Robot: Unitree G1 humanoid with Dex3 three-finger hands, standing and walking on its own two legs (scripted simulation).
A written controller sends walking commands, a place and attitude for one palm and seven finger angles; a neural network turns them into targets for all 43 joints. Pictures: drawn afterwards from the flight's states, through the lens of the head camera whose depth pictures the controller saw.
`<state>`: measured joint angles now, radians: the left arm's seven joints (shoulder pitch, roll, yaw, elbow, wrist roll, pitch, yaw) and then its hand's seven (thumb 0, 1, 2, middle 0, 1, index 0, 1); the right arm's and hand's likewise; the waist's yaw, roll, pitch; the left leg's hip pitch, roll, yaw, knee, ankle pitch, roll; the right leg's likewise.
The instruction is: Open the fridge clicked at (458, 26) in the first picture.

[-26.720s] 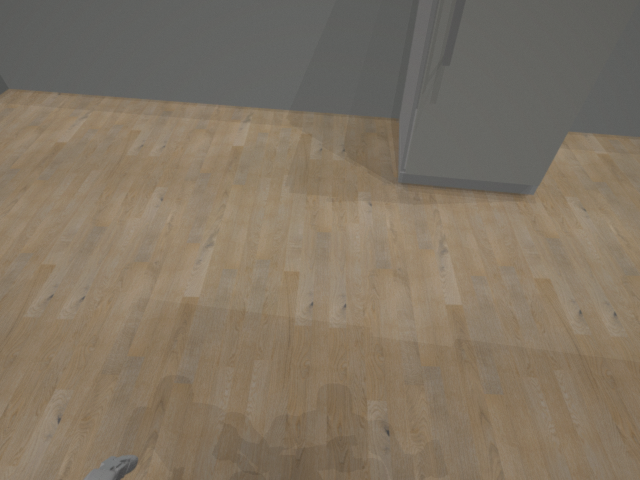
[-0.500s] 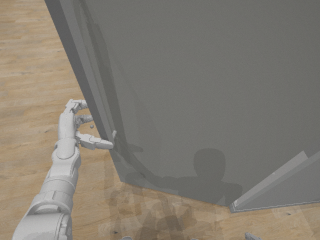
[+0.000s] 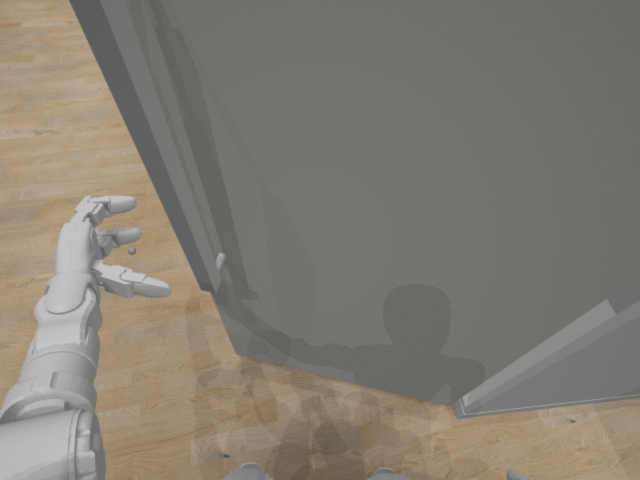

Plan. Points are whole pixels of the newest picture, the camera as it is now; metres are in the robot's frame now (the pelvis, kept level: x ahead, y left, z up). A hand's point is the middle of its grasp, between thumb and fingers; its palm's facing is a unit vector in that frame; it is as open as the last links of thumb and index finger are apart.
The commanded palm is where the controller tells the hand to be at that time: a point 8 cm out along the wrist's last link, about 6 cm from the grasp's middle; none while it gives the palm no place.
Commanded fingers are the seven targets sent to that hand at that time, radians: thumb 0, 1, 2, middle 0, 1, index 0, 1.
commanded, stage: slip the hand off the handle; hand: left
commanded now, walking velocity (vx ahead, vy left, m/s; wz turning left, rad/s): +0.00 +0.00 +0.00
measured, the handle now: (180, 173) +0.43 +0.18 +0.13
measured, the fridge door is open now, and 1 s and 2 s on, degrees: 71 71 71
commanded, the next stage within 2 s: draw the hand back to the body in 0.86 s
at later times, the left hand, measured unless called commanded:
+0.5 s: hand (108, 287) +0.35 +0.28 +0.01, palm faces +0.23 -0.96 -0.17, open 14.6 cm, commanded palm +0.30 +0.32 +0.04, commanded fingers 0.00 -0.55 0.20 -0.25 -1.15 -0.25 -1.15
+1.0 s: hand (80, 343) +0.27 +0.28 +0.02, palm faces +0.26 -0.95 -0.18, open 14.6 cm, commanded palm +0.24 +0.33 +0.05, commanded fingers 0.00 -0.55 0.20 -0.25 -1.15 -0.25 -1.15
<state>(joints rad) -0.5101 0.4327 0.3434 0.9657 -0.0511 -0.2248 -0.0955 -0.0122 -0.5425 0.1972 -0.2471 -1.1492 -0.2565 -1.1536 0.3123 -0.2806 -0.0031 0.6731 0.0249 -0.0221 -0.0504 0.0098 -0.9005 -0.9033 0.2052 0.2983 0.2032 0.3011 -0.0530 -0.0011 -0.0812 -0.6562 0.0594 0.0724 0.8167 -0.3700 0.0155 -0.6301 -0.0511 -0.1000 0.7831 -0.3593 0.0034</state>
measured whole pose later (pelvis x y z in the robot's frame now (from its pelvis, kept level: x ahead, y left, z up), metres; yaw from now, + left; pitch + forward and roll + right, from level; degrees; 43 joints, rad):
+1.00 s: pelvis +0.00 +0.00 +0.00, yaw +2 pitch +9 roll -1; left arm -0.01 0.37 0.33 0.45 -0.16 -0.19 -0.17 -0.01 -0.54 0.20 -0.25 -1.15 -0.26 -1.15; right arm 0.24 -0.27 0.03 0.61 0.03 -0.14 -0.09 0.01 -0.90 -0.90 0.21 0.30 0.20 0.30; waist 0.01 0.01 -0.08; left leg -0.61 0.05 0.04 0.85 -0.38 0.01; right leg -0.57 -0.06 -0.12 0.81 -0.38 0.00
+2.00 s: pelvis +0.02 +0.01 +0.03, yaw +0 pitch -3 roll +0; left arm 0.38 0.36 0.32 -0.27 -0.06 -0.05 0.11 0.00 0.26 0.59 -0.22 -0.67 -0.23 -0.67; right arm 0.23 -0.23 0.04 0.66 0.00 -0.20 -0.09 0.02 -0.90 -0.90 0.21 0.30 0.21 0.30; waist 0.07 0.04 0.00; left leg -0.17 0.01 0.09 0.49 -0.27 0.03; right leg -0.16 -0.07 -0.09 0.47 -0.26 0.03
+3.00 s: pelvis -0.01 +0.02 +0.03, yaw -2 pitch -1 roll -1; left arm 0.54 0.42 0.40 -0.51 -0.04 -0.15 0.13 0.02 0.89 0.89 -0.21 -0.30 -0.22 -0.30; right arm 0.18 -0.21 0.00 0.55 0.01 -0.06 -0.08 0.01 -0.90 -0.90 0.20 0.30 0.20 0.30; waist 0.00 -0.04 0.07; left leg -0.27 0.03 0.12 0.52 -0.25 0.04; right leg -0.26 -0.05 -0.05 0.49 -0.22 0.03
